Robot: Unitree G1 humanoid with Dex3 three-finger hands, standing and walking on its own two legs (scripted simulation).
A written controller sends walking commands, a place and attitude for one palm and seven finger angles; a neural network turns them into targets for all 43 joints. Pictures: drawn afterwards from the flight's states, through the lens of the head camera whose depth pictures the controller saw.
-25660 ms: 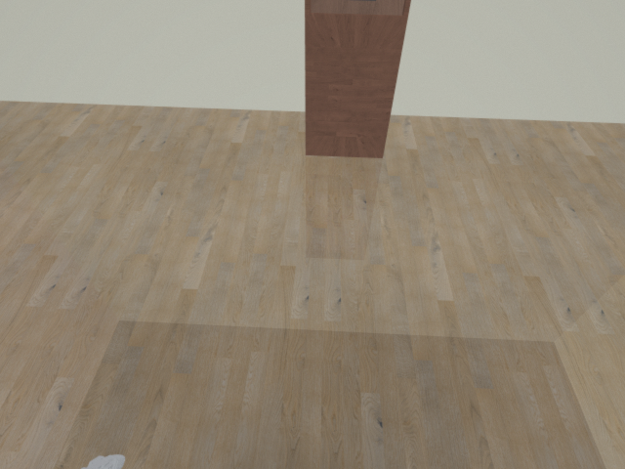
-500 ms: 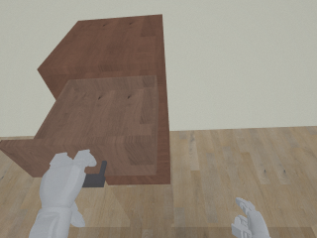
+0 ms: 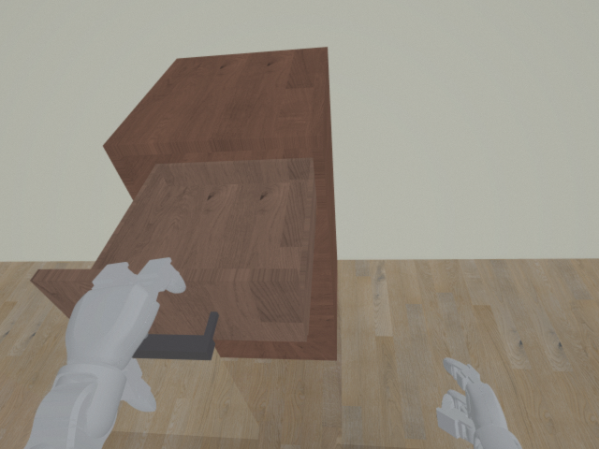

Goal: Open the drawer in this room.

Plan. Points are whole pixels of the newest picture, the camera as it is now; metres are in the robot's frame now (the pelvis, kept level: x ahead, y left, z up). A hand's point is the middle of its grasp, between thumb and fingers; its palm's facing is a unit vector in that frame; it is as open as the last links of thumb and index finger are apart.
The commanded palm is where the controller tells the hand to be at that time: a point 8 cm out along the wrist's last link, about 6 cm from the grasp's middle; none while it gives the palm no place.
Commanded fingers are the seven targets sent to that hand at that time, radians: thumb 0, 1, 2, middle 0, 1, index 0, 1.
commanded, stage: lift the hand off the handle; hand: left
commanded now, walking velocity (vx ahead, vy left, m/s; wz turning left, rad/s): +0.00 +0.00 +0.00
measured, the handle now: (169, 332) +0.25 +0.24 +0.03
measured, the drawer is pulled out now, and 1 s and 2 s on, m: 0.30 0.30 0.30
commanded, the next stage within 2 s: draw the hand back to the body in 0.56 s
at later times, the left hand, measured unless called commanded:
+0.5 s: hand (116, 292) +0.21 +0.23 +0.18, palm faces +0.21 -0.10 -0.97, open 13.8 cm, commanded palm +0.17 +0.23 +0.23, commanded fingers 0.00 -0.50 0.30 -0.30 -1.20 -0.30 -1.20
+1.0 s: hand (105, 301) +0.21 +0.25 +0.16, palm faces +0.14 -0.11 -0.98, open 13.8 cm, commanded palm +0.17 +0.25 +0.22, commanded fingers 0.00 -0.50 0.30 -0.30 -1.20 -0.30 -1.20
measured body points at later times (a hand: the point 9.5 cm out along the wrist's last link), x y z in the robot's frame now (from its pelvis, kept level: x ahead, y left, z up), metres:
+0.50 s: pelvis -0.01 +0.01 +0.01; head -0.03 -0.05 +0.45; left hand +0.20 +0.23 +0.23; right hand +0.24 -0.17 -0.08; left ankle +0.04 +0.15 -0.73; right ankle -0.05 -0.11 -0.73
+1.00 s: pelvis -0.01 +0.01 +0.01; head -0.03 -0.04 +0.45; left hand +0.20 +0.25 +0.21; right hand +0.22 -0.18 -0.09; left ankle +0.04 +0.15 -0.73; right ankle -0.05 -0.11 -0.73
